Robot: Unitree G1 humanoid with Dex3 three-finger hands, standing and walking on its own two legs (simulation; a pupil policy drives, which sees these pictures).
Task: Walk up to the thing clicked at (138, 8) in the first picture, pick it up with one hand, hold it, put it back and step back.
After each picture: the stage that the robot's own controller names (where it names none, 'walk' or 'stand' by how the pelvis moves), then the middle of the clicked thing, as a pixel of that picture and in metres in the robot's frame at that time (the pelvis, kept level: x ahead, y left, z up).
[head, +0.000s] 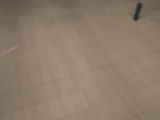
stand; (137, 12) +2.04 -0.72 -0.66
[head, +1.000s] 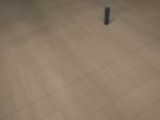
walk; (106, 16) +2.01 -0.18 -0.63
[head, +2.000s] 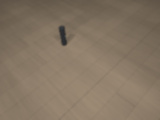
walk; (63, 36) +1.44 +0.35 -0.65
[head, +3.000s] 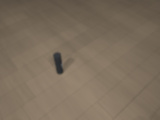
walk; (58, 64) +0.96 +0.31 -0.63
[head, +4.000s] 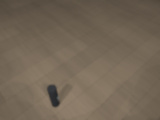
walk; (53, 96) +0.64 +0.26 -0.62
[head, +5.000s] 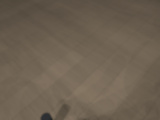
stand; out of the picture +0.41 +0.30 -0.63
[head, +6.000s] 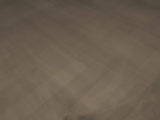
stand; out of the picture +0.37 +0.25 -0.65
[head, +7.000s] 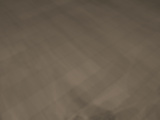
stand; out of the picture +0.36 +0.18 -0.65
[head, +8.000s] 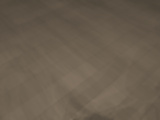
stand; out of the picture +0.35 +0.19 -0.66
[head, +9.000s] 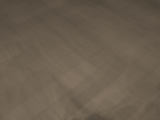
stand; out of the picture +0.35 +0.20 -0.66
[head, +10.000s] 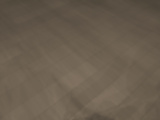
stand; out of the picture +0.34 +0.20 -0.66
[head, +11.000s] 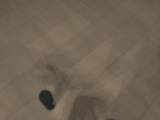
go down; (48, 101) +0.39 +0.19 -0.50
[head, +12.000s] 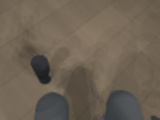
go down; (42, 71) +0.44 +0.19 -0.30
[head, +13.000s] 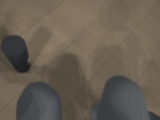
close in; (19, 57) +0.44 +0.21 -0.20
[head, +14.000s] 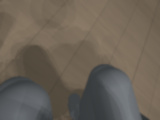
close; out of the picture +0.43 +0.23 -0.16
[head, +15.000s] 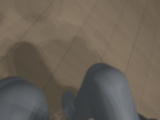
close; out of the picture +0.42 +0.24 -0.17
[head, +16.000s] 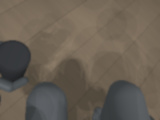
lift; (13, 68) +0.35 +0.24 -0.07
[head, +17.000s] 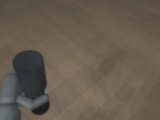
hold; (35, 88) +0.32 +0.17 +0.07
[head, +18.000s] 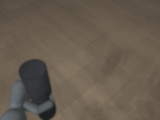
hold; (41, 94) +0.31 +0.16 +0.03
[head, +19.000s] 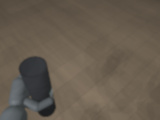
hold; (41, 91) +0.32 +0.16 +0.04
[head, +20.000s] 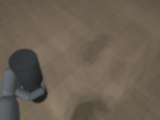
crouch; (32, 80) +0.36 +0.18 -0.02
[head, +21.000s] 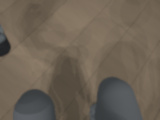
lower; out of the picture +0.50 +0.23 -0.03
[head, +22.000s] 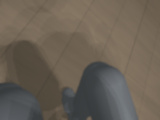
lower; out of the picture +0.47 +0.24 -0.16
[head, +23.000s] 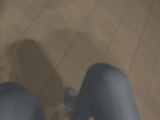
lower; out of the picture +0.45 +0.24 -0.17
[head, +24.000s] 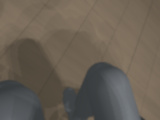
lower; out of the picture +0.44 +0.25 -0.18
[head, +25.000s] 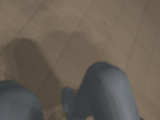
lower; out of the picture +0.45 +0.24 -0.17
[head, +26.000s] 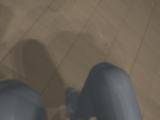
draw back; out of the picture +0.42 +0.22 -0.18
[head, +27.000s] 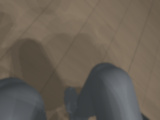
rise; out of the picture +0.41 +0.22 -0.18
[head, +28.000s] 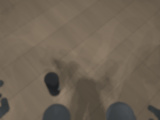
walk; (53, 85) +0.41 +0.17 -0.40
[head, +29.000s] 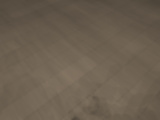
stand; out of the picture +0.34 +0.17 -0.60
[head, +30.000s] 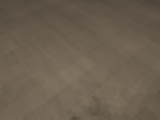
stand; out of the picture +0.35 +0.17 -0.60
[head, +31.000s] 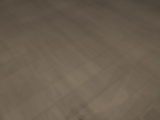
stand; out of the picture +0.36 +0.16 -0.65
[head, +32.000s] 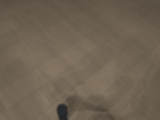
walk; (62, 114) +0.41 +0.13 -0.63
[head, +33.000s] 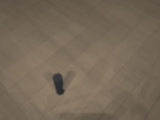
walk; (59, 85) +0.62 +0.20 -0.63
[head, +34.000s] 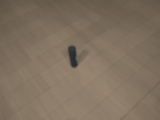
walk; (73, 57) +0.95 +0.18 -0.63
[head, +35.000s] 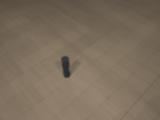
stand; (66, 67) +0.96 +0.20 -0.65
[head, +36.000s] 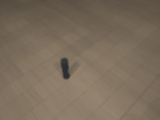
stand; (65, 69) +0.97 +0.20 -0.66
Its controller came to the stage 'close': yes
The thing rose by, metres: 0.68
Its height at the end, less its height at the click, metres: +0.00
